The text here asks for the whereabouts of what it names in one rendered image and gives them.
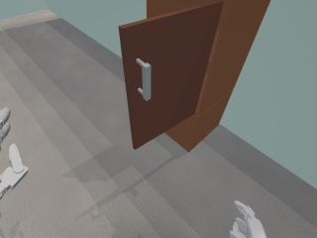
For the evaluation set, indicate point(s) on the left robot hand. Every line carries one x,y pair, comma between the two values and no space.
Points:
14,174

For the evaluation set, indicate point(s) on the handle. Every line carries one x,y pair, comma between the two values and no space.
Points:
146,80

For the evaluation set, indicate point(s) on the right robot hand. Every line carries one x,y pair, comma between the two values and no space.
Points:
252,228

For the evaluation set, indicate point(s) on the cupboard door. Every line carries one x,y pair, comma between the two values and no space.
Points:
178,46

